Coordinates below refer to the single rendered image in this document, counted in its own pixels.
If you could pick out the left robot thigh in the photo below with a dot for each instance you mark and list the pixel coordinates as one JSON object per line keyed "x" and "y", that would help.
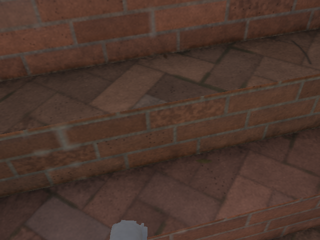
{"x": 129, "y": 230}

